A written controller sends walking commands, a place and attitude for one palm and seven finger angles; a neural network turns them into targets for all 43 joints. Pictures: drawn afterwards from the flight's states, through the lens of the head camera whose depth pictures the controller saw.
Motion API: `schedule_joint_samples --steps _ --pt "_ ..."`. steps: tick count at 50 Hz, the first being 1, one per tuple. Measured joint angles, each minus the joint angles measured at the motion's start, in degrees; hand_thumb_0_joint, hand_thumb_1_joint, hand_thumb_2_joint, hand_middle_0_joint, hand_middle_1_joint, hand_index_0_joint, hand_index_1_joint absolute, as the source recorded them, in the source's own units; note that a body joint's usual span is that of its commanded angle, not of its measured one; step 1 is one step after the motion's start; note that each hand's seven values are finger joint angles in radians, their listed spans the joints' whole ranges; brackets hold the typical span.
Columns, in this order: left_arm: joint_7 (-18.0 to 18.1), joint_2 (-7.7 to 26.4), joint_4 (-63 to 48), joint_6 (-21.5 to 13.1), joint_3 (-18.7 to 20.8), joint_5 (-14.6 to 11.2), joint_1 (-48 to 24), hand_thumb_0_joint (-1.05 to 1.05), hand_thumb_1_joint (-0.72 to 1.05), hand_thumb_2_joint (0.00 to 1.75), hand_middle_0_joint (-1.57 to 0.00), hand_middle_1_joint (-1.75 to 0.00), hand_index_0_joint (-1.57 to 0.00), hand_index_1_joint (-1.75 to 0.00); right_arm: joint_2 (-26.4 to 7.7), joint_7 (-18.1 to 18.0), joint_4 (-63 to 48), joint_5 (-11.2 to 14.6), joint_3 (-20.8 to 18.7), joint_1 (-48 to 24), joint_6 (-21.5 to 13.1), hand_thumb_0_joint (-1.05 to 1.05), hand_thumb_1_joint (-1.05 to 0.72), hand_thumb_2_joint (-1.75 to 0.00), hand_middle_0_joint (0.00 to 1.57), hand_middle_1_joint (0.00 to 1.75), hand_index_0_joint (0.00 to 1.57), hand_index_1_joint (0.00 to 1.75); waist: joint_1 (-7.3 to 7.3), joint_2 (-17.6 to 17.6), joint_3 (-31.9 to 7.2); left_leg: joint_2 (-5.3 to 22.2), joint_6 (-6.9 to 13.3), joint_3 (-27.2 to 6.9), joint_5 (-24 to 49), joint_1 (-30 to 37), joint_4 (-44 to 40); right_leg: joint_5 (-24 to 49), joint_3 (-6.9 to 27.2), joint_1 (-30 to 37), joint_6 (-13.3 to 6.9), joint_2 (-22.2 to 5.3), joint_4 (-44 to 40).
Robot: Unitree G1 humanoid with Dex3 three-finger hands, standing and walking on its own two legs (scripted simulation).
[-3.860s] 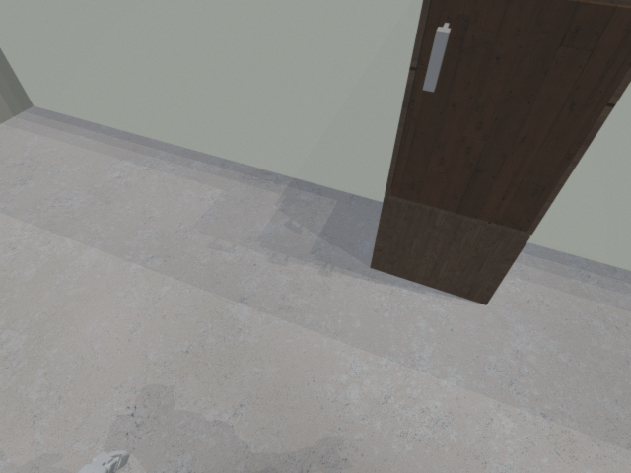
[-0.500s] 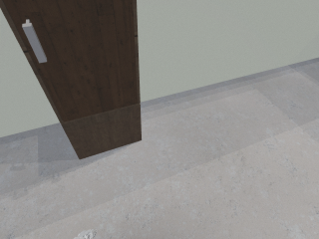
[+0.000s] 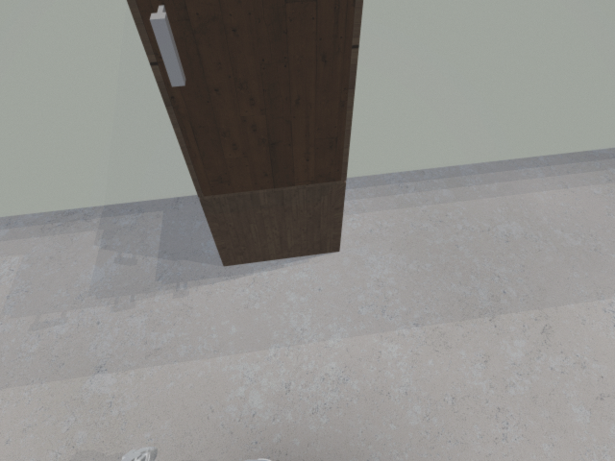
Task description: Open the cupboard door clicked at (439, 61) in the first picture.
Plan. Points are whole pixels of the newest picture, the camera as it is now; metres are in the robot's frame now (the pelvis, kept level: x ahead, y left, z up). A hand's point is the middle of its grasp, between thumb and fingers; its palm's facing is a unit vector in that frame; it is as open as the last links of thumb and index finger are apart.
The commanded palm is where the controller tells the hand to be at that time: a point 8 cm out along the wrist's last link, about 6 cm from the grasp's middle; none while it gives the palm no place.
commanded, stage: turn to face it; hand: left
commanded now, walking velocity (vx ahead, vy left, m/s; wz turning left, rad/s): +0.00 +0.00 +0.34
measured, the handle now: (170, 46) +0.82 +0.30 +0.12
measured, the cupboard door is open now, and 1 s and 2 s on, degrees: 0 0 0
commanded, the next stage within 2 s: take the last steps up to it in 0.20 s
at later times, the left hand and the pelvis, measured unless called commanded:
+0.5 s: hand out of the picture -0.07 +0.20 -0.18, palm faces +0.28 -0.94 -0.21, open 7.4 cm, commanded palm none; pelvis -0.01 +0.01 -0.01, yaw +12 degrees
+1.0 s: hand (193, 418) +0.21 +0.20 -0.17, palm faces +0.15 -0.97 -0.20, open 7.4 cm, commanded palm none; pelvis +0.14 +0.00 -0.02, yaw +10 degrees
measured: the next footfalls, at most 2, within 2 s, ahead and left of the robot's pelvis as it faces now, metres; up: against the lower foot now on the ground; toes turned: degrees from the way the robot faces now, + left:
right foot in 0.02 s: +0.03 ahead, -0.13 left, +0.00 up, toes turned -1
left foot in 0.48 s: -0.02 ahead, +0.12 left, +0.00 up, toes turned +16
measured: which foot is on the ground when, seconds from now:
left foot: down 0.00-0.02, up 0.04-0.46, down 0.48-0.98, up 1.00-1.00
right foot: up 0.00-0.00, down 0.02-0.48, up 0.50-0.94, down 0.96-1.00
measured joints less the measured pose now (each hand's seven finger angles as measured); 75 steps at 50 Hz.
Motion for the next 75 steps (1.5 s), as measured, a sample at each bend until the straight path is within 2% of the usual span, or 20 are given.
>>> schedule_joint_samples --steps 2,5,8,11,15,19,24,27,31,35,39,45,48,49,52,55,61,68,71,75 --pt "0.1 -0.9 -0.6 -0.9 -0.4 0.5 0.3 0.01 0.90 0.90 -0.20 -0.30 -0.20 -0.29 -0.8 0.1 -0.2 0.3 -0.6 -0.2 0.6 0.00 -0.91 -0.90 0.20 0.30 0.20 0.30 0.48 0.6 -0.5 -0.5 -1.0 -0.6 -4.4 -2.2 4.8 2.5 -0.8 2.1 -2.2 0.1 -4.8" --pt "0.1 -2.6 -0.8 -0.9 -1.5 0.8 1.5 0.01 0.90 0.90 -0.20 -0.30 -0.20 -0.29 -1.9 0.3 0.1 0.0 -1.3 -0.3 1.6 0.01 -0.91 -0.90 0.20 0.30 0.20 0.30 0.54 1.2 -1.4 -1.1 -1.8 1.1 -14.3 -7.1 21.3 2.3 -2.7 3.2 -4.0 -1.1 -4.6" --pt "0.1 -3.5 -0.4 -1.1 -1.9 0.8 3.0 0.01 0.90 0.90 -0.20 -0.30 -0.20 -0.29 -2.4 0.7 0.4 -0.2 -1.4 -0.5 1.6 0.01 -0.91 -0.90 0.20 0.30 0.20 0.30 0.63 0.8 -1.7 0.5 -2.7 3.1 -12.6 -9.3 32.7 3.4 -4.0 5.3 -4.2 -2.1 -7.1" --pt "0.0 -4.0 0.1 -1.7 -2.3 0.8 4.0 0.01 0.90 0.90 -0.20 -0.30 -0.20 -0.29 -2.4 0.8 0.6 0.0 -1.2 -0.7 1.4 0.00 -0.91 -0.90 0.20 0.30 0.19 0.30 0.57 0.2 -1.2 2.4 -3.7 3.9 -11.4 -8.6 35.4 3.9 -5.5 6.5 -4.3 -2.9 -8.3" --pt "0.1 -3.7 0.6 -2.2 -2.2 1.1 5.3 0.01 0.91 0.90 -0.20 -0.30 -0.20 -0.30 -2.0 0.6 1.6 0.2 -0.7 -1.3 1.9 0.00 -0.91 -0.90 0.20 0.30 0.19 0.30 1.37 -0.6 -0.4 4.2 -4.4 4.4 -13.0 -5.5 31.5 3.8 -7.5 6.7 -4.2 -3.7 -8.3" --pt "-0.1 -2.9 2.0 -2.4 -2.1 1.5 6.9 0.00 0.91 0.90 -0.20 -0.30 -0.20 -0.30 -1.1 0.5 2.4 0.4 0.2 -2.6 1.8 0.01 -0.91 -0.90 0.20 0.30 0.19 0.30 2.74 -1.5 0.3 4.7 -4.0 6.3 -15.8 -0.5 21.6 3.5 -8.9 6.2 -3.5 -4.5 -7.6" --pt "-0.7 -1.0 5.1 -2.1 -1.4 1.1 10.4 0.01 0.91 0.90 -0.20 -0.30 -0.20 -0.30 0.6 0.8 2.2 0.2 1.6 -2.2 -1.1 0.01 -0.91 -0.90 0.20 0.30 0.19 0.30 3.97 -2.8 -1.2 4.3 -1.2 9.3 -12.2 8.6 2.7 0.9 -10.4 4.6 -1.6 -5.5 -3.7" --pt "-0.8 0.4 7.7 -0.5 -0.9 1.2 11.5 0.01 0.91 0.90 -0.20 -0.30 -0.20 -0.29 2.9 0.4 2.6 -0.2 2.5 -1.5 -2.8 0.00 -0.91 -0.90 0.20 0.30 0.20 0.30 4.33 -5.0 -1.4 3.5 1.0 10.5 -11.6 9.9 3.1 -6.7 -6.2 -0.2 -2.0 -4.7 9.3" --pt "-1.8 0.5 9.5 -0.2 -0.8 1.4 11.3 0.01 0.91 0.90 -0.20 -0.30 -0.20 -0.29 3.9 -1.1 3.5 0.0 2.6 2.0 -4.2 0.00 -0.93 -0.90 0.20 0.30 0.20 0.30 2.83 -4.7 -2.0 3.5 1.3 10.2 -9.4 14.7 -3.2 -1.9 -4.1 -7.0 -2.3 -3.5 21.9" --pt "-2.4 0.0 8.8 -0.9 -0.8 1.3 9.1 0.01 0.91 0.90 -0.20 -0.30 -0.20 -0.29 3.7 -1.4 5.8 0.3 2.8 5.8 -4.8 0.00 -0.94 -0.90 0.20 0.30 0.20 0.30 2.46 -4.5 -1.8 3.0 1.5 10.0 -7.8 18.8 -8.8 4.5 -2.7 -11.5 -1.6 -4.2 23.4" --pt "-2.6 -0.7 8.1 -0.9 -0.8 1.2 6.3 0.01 0.91 0.90 -0.20 -0.30 -0.19 -0.29 4.2 -1.6 8.1 0.3 2.7 9.1 -4.9 0.00 -0.92 -0.90 0.20 0.30 0.20 0.30 1.92 -4.4 -1.3 2.6 1.1 10.5 -8.4 21.8 -11.6 7.6 -2.6 -13.4 -1.1 -4.9 18.7" --pt "-2.9 -1.9 7.2 -1.4 -1.0 0.9 1.4 0.01 0.91 0.90 -0.20 -0.30 -0.19 -0.29 4.8 -1.6 10.5 -0.4 2.5 12.6 -4.9 0.00 -0.91 -0.90 0.20 0.30 0.20 0.30 -0.79 -2.9 0.1 3.8 -1.0 11.4 -12.8 24.9 -10.5 6.4 -4.6 -10.4 -2.6 -4.0 4.2" --pt "-3.0 -2.2 6.3 -3.2 -1.0 1.0 -0.7 0.01 0.90 0.90 -0.20 -0.30 -0.20 -0.29 4.8 -1.4 11.8 -0.2 2.4 14.3 -4.7 0.00 -0.91 -0.90 0.20 0.30 0.20 0.30 -1.37 -1.3 0.8 5.9 -2.3 11.3 -18.3 24.1 -3.2 10.3 -6.4 -6.0 -4.6 -1.8 -3.1" --pt "-2.8 -2.5 6.0 -4.2 -0.9 1.2 -1.5 0.01 0.90 0.90 -0.20 -0.30 -0.20 -0.29 4.9 -1.3 12.4 0.2 2.4 14.1 -4.5 0.00 -0.91 -0.90 0.20 0.30 0.20 0.30 -1.29 -0.5 1.4 7.2 -1.7 10.9 -19.2 21.4 4.0 10.6 -7.0 -6.0 -5.4 -1.2 -1.5" --pt "-2.1 -3.1 5.3 -6.0 -0.9 0.6 -1.6 0.00 0.90 0.90 -0.20 -0.30 -0.20 -0.29 4.9 -0.8 12.9 0.9 2.2 12.6 -3.3 0.01 -0.91 -0.90 0.20 0.30 0.20 0.30 -0.48 -0.4 1.8 6.6 0.6 7.2 -19.3 9.8 30.5 5.6 -8.1 -3.2 -6.7 -0.8 0.0" --pt "-1.0 -3.8 5.9 -5.9 -0.9 0.4 0.4 0.00 0.91 0.90 -0.20 -0.30 -0.20 -0.29 4.2 -0.6 11.4 0.5 1.6 9.7 -3.0 0.01 -0.91 -0.90 0.20 0.30 0.20 0.30 0.24 -0.5 0.5 7.4 0.8 7.4 -13.7 0.3 39.9 5.7 -8.5 1.7 -6.5 -0.1 -5.1" --pt "-0.2 -3.6 8.5 -6.0 -1.4 0.9 5.5 -0.01 0.94 0.90 -0.20 -0.30 -0.20 -0.29 2.9 -0.3 6.4 0.1 0.9 2.5 -3.2 0.01 -0.91 -0.90 0.20 0.30 0.19 0.30 0.21 0.1 -1.5 9.5 -1.2 8.9 -6.7 -9.3 29.7 6.3 -9.0 8.8 -6.4 1.3 -13.3" --pt "-0.6 -4.7 10.9 -5.6 -2.1 1.1 10.3 0.00 0.92 0.90 -0.20 -0.30 -0.20 -0.29 2.7 0.6 4.6 0.2 1.2 -2.7 -3.8 0.00 -0.93 -0.90 0.20 0.30 0.19 0.30 2.69 -0.9 -1.3 8.4 -0.8 11.0 -3.9 -5.9 11.9 1.8 -9.3 14.1 -4.5 1.5 -13.8" --pt "-0.3 -4.9 11.8 -5.0 -2.2 0.8 12.4 0.00 0.91 0.90 -0.20 -0.30 -0.20 -0.29 3.3 0.4 4.4 -0.1 1.9 -3.4 -5.0 0.00 -0.92 -0.90 0.20 0.30 0.19 0.30 3.53 -2.2 -1.1 6.9 0.4 11.9 0.9 -1.0 5.1 -3.0 -8.8 13.9 -3.2 0.5 -7.9" --pt "0.9 -4.5 12.6 -2.9 -2.7 -0.2 11.3 0.01 0.91 0.90 -0.20 -0.30 -0.20 -0.29 5.7 -1.4 5.2 0.5 3.7 -5.0 -5.0 0.00 -0.92 -0.90 0.20 0.30 0.19 0.30 4.59 -5.3 0.5 5.1 3.0 14.4 -4.5 1.7 5.6 -10.9 -3.4 6.9 -2.5 -1.4 8.2"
